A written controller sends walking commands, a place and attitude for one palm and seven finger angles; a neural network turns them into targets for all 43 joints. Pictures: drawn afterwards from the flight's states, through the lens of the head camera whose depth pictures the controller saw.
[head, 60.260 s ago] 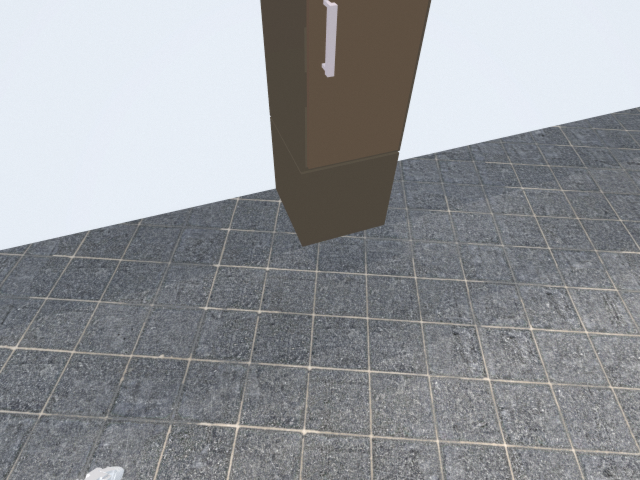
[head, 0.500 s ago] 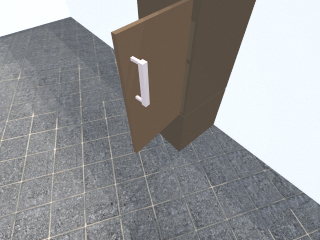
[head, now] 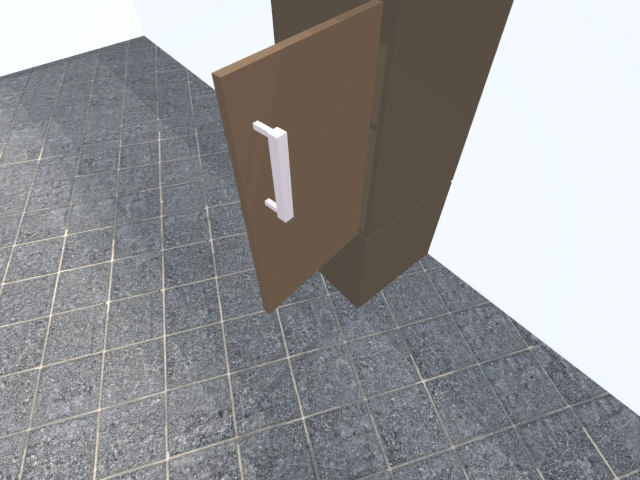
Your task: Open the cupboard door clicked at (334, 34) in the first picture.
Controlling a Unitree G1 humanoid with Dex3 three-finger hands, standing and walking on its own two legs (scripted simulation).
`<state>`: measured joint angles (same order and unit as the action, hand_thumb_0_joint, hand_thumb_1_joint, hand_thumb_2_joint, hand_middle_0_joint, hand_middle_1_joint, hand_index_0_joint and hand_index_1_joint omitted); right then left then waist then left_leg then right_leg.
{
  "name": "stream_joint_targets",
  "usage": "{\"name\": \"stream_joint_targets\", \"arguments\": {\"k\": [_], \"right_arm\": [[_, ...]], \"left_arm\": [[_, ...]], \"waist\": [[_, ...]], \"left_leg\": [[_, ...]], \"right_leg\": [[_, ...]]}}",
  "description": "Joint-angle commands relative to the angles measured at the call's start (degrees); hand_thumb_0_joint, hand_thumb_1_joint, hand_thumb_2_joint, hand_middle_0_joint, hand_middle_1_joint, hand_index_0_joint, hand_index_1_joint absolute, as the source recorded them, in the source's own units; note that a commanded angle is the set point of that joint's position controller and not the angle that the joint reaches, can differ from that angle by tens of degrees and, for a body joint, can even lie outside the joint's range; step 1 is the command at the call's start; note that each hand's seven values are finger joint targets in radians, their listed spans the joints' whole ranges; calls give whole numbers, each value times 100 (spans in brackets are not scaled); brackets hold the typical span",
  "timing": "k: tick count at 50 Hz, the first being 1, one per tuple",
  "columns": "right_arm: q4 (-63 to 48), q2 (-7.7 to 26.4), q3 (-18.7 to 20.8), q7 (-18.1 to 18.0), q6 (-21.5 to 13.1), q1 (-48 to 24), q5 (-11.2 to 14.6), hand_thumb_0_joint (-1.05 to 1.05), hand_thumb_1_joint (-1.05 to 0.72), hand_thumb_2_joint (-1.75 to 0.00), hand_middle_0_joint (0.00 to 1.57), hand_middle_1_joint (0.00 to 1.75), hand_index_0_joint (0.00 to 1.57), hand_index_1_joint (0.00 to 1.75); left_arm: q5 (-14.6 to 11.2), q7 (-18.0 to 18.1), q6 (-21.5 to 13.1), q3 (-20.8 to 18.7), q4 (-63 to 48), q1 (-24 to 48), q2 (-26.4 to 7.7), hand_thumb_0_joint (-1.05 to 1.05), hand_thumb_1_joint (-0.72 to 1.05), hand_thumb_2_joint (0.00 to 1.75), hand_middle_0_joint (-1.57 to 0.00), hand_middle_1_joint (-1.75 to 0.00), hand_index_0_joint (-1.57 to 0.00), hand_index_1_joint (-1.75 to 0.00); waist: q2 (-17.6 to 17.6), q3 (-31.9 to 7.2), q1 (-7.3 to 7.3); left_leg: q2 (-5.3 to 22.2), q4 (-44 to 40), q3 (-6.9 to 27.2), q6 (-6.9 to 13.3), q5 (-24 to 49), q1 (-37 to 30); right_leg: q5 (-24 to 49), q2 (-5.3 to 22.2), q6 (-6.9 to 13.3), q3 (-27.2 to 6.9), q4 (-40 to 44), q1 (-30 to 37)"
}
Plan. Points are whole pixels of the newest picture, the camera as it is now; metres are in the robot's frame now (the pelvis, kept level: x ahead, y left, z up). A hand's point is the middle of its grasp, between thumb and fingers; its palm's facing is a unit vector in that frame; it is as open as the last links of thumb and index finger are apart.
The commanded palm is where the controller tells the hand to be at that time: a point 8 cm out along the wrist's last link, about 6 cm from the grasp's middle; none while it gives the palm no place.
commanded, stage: stand and wait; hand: left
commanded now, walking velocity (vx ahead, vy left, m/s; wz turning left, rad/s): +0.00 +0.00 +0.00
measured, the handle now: (273, 174) +0.54 +0.10 +0.07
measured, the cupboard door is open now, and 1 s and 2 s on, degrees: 98 98 98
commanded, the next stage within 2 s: none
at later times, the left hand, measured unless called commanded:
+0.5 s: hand out of the picture +0.04 +0.20 -0.17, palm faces +0.01 -0.96 -0.27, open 7.3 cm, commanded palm none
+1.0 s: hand out of the picture +0.05 +0.21 -0.17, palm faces +0.00 -0.96 -0.27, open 7.3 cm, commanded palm none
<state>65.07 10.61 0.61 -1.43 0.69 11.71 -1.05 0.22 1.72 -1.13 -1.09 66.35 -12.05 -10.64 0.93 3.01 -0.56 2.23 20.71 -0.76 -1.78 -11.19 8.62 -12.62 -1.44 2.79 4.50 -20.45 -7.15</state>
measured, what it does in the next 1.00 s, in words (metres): stands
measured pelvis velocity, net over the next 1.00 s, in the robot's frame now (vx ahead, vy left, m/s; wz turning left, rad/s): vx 0.01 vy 0.00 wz -0.01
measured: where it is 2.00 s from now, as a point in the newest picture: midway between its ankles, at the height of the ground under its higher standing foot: outside the picture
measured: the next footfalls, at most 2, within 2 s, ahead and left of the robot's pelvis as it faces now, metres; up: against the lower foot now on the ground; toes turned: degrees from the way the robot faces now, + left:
none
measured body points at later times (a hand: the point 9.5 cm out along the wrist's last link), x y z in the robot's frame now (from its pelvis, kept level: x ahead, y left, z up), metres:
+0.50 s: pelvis +0.01 +0.00 +0.00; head +0.03 -0.01 +0.45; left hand +0.04 +0.25 -0.15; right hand +0.02 -0.25 -0.16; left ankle +0.00 +0.14 -0.75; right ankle -0.02 -0.08 -0.75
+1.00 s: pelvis +0.01 +0.00 +0.00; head +0.03 -0.01 +0.45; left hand +0.05 +0.26 -0.15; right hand +0.04 -0.26 -0.16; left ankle +0.00 +0.14 -0.75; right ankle -0.02 -0.08 -0.75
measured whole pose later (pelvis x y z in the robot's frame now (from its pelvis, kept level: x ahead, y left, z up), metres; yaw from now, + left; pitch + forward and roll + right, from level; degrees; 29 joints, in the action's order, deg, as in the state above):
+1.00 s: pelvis +0.01 +0.00 +0.00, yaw -1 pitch -1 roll +0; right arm 65.2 13.1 0.6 -1.2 0.4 10.3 -1.0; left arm 0.2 1.4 -1.5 -1.2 66.0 -10.2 -13.3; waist 0.7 3.0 -0.6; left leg 2.6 18.5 -1.4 -2.1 -11.0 6.6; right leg -12.3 -1.9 3.0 3.8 -18.3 -5.5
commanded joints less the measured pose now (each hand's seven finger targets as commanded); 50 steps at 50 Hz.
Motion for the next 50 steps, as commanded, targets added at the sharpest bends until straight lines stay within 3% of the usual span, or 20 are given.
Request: {"name": "stream_joint_targets", "arguments": {"k": [1,27,41,46,50], "right_arm": [[-127,681,82,-71,-82,292,-13,0,-90,-90,20,30,20,30],[-170,947,115,-69,-102,180,-1,0,-90,-90,20,30,20,30],[-173,1032,109,-62,-124,46,-7,0,-90,-90,20,30,20,30],[-186,1078,122,-60,-118,21,-2,0,-90,-90,20,30,20,30],[-189,1090,120,-55,-119,-2,-11,0,-90,-90,20,30,20,30]], "left_arm": [[8,21,-72,-122,-189,-239,-825,0,90,90,-20,-30,-20,-30],[9,12,-105,-157,-257,-57,-1050,0,90,90,-20,-30,-20,-30],[12,-6,-107,-159,-257,43,-1144,0,90,90,-20,-30,-20,-30],[6,-2,-118,-156,-267,73,-1187,0,90,90,-20,-30,-20,-30],[9,-4,-111,-152,-280,97,-1182,0,90,90,-20,-30,-20,-30]], "waist": [[-14,-164,12],[-90,-229,22],[44,-225,21],[-104,-278,9],[4,-212,16]], "left_leg": [[388,-205,275,257,834,-103],[434,-276,279,259,920,-250],[466,-354,292,252,962,-292],[471,-331,280,248,998,-345],[468,-361,293,248,967,-309]], "right_leg": [[1110,821,5,-639,434,-31],[1322,811,24,-677,495,90],[1323,827,35,-726,514,90],[1485,837,18,-701,511,122],[1379,830,27,-731,523,98]]}}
